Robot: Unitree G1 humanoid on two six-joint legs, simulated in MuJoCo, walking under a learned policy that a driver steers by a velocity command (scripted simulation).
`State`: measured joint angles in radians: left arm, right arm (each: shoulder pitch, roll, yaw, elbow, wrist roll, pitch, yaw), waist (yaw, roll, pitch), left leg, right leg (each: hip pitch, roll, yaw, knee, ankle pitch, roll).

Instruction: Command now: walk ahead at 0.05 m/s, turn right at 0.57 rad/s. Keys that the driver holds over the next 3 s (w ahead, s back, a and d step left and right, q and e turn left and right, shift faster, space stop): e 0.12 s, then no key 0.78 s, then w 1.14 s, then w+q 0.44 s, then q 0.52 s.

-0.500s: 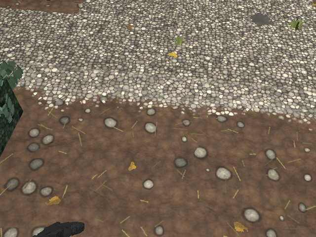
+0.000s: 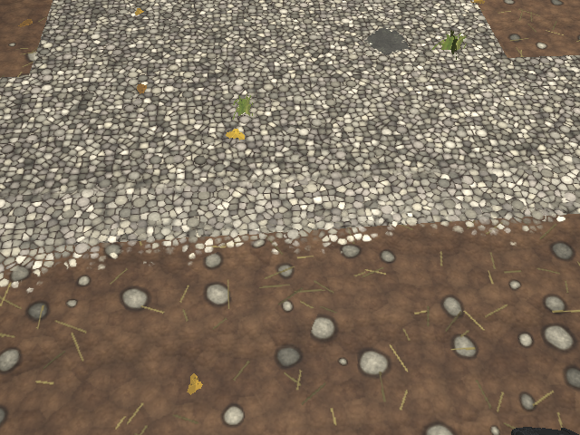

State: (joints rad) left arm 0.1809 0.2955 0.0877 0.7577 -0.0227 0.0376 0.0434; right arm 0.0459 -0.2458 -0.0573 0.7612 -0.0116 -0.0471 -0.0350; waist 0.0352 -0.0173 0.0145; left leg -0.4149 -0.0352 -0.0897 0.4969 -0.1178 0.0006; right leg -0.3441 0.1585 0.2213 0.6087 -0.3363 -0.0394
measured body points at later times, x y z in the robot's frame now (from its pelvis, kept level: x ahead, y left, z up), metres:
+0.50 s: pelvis +0.01 -0.02 +0.01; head +0.02 -0.05 +0.46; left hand +0.19 +0.20 -0.09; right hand +0.07 -0.32 -0.12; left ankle +0.05 +0.11 -0.70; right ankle -0.02 -0.13 -0.73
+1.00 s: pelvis +0.00 -0.01 +0.00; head +0.00 -0.01 +0.45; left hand +0.14 +0.23 -0.13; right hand +0.04 -0.29 -0.13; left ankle +0.02 +0.11 -0.73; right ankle -0.02 -0.13 -0.73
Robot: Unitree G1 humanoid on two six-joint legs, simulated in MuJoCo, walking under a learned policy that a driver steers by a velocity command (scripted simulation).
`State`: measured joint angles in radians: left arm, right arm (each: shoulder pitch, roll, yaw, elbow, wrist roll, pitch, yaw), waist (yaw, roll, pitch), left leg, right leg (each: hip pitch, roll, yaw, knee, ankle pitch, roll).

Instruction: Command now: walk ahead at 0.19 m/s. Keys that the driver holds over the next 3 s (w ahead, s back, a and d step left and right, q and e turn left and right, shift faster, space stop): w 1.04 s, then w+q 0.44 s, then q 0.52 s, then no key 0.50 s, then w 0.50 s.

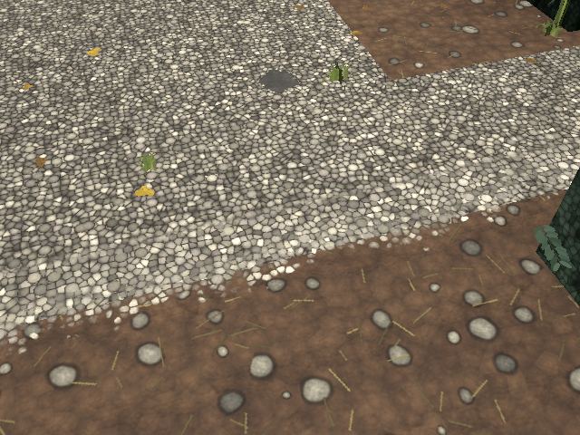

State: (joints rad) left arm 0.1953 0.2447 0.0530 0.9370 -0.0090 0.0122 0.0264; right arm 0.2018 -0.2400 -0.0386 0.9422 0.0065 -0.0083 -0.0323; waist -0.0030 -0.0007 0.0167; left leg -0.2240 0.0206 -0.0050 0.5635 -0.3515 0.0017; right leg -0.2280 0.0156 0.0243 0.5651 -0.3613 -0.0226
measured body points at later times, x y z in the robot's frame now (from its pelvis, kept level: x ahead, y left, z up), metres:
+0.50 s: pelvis +0.16 +0.01 +0.00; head +0.19 +0.01 +0.45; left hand +0.06 +0.26 -0.14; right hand +0.41 -0.20 -0.08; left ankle +0.33 +0.14 -0.70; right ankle +0.00 -0.12 -0.73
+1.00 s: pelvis +0.43 +0.05 +0.01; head +0.44 +0.05 +0.46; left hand +0.61 +0.30 -0.09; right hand +0.42 -0.22 -0.13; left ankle +0.35 +0.14 -0.73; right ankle +0.63 -0.12 -0.68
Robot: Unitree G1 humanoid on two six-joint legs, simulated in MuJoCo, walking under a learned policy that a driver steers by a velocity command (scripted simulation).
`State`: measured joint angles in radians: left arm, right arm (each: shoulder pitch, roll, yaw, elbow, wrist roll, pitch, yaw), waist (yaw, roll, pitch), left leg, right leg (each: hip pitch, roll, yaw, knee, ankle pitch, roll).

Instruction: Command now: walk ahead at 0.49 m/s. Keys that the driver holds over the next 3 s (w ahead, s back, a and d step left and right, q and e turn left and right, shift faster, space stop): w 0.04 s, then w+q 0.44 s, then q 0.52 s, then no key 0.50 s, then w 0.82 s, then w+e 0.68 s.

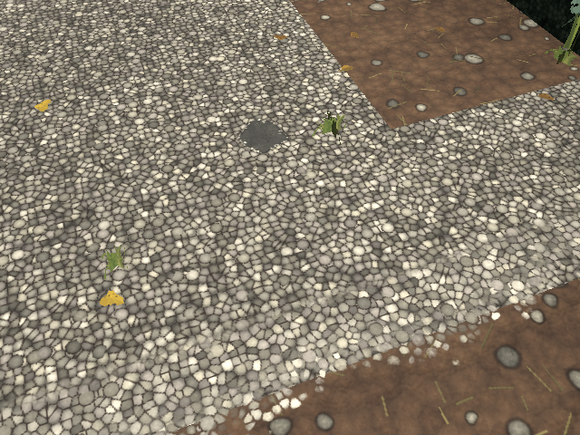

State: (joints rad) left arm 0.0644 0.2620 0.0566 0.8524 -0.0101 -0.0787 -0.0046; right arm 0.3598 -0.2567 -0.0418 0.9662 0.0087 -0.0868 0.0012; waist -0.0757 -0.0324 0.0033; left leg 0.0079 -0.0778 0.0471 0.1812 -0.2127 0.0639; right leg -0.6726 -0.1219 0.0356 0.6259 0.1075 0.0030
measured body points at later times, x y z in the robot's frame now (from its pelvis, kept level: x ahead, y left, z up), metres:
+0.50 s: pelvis +0.28 -0.05 +0.00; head +0.30 -0.04 +0.45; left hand +0.26 +0.23 -0.14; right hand +0.48 -0.28 -0.11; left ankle +0.41 +0.15 -0.68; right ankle +0.24 -0.15 -0.75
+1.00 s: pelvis +0.44 +0.03 -0.01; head +0.48 +0.07 +0.44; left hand +0.47 +0.35 -0.12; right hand +0.70 -0.17 -0.10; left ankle +0.48 +0.11 -0.75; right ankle +0.59 -0.12 -0.68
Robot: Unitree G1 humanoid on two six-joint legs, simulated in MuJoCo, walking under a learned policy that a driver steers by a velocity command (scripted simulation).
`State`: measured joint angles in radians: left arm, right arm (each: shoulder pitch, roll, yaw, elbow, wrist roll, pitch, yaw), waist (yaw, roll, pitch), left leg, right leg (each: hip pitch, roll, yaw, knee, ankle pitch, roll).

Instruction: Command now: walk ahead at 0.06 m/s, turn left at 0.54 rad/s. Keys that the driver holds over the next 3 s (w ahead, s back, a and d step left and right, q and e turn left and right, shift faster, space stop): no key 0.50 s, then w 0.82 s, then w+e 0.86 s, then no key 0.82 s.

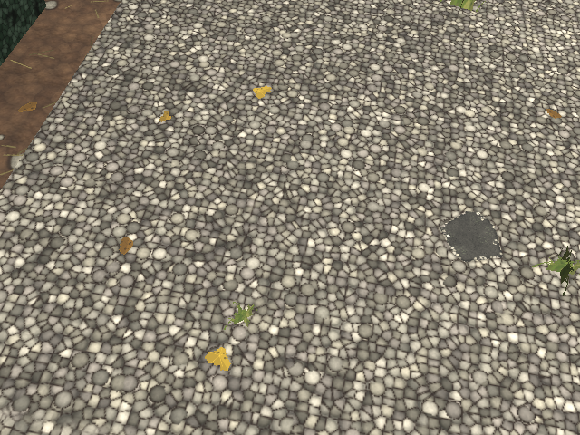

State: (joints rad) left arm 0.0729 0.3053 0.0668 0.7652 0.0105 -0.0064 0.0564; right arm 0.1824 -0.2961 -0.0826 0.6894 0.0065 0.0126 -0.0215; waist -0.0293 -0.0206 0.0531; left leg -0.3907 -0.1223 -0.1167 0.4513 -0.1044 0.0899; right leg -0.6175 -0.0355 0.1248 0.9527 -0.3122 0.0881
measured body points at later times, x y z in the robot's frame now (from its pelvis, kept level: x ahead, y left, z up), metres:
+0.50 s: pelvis +0.04 -0.04 +0.00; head +0.06 -0.04 +0.45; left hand +0.14 +0.23 -0.11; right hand +0.21 -0.29 -0.11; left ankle +0.01 +0.10 -0.74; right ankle +0.07 -0.17 -0.74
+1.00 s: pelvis +0.15 -0.04 +0.01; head +0.18 -0.05 +0.46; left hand +0.11 +0.23 -0.11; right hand +0.36 -0.27 -0.09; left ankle +0.24 +0.14 -0.68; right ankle +0.07 -0.14 -0.74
